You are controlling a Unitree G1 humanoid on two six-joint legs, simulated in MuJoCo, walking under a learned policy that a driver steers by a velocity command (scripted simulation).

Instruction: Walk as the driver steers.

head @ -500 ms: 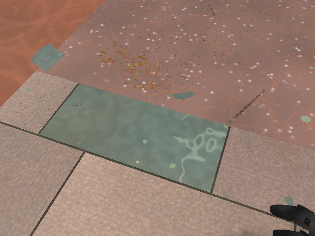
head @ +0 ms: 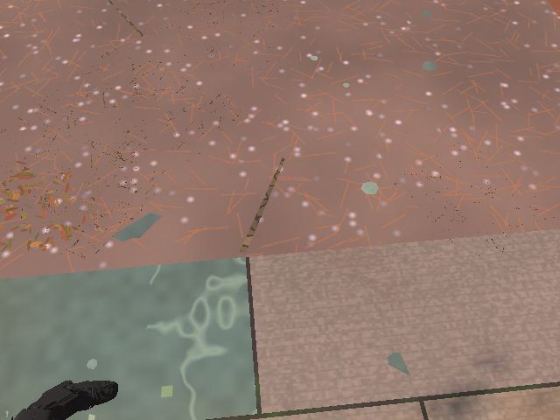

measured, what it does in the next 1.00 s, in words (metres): walks ahead: left foot, then right foot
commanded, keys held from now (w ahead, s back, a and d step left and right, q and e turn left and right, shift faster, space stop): w+e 0.14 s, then w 0.86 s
